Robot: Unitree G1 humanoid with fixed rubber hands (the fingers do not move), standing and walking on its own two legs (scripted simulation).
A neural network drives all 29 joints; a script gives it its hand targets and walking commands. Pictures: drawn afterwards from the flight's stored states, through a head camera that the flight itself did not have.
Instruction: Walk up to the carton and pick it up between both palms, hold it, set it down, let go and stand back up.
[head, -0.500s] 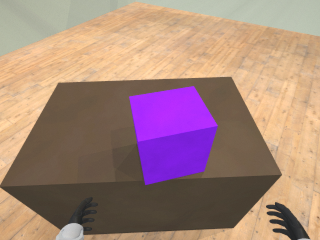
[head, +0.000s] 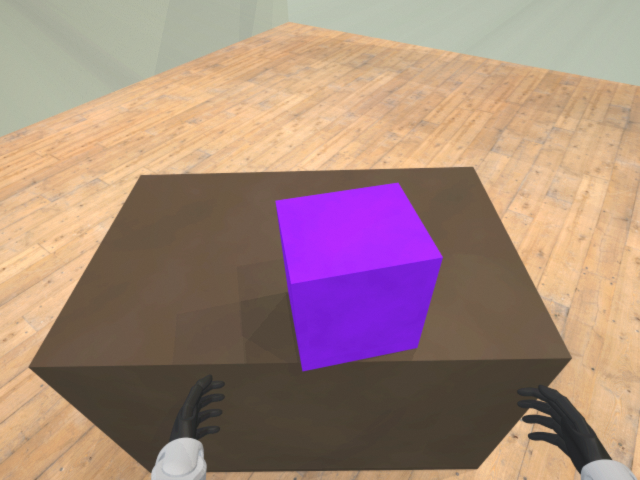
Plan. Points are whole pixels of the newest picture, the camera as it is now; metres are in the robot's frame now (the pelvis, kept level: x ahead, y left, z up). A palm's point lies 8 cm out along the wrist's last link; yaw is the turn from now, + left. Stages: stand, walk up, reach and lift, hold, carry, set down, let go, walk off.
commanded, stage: reach and lift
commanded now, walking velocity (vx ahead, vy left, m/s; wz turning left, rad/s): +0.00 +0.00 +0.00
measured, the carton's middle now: (349, 277) +0.42 +0.00 -0.02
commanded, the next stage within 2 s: none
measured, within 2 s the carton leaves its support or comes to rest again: neither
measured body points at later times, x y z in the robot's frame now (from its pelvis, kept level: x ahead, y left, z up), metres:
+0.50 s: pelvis +0.02 +0.00 +0.01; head +0.01 -0.01 +0.46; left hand +0.24 +0.17 -0.01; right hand +0.24 -0.27 -0.02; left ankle +0.03 +0.12 -0.73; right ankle +0.04 -0.11 -0.73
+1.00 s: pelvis +0.02 +0.00 +0.01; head +0.01 -0.01 +0.46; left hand +0.24 +0.17 +0.00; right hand +0.31 -0.25 +0.03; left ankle +0.03 +0.12 -0.73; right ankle +0.04 -0.11 -0.73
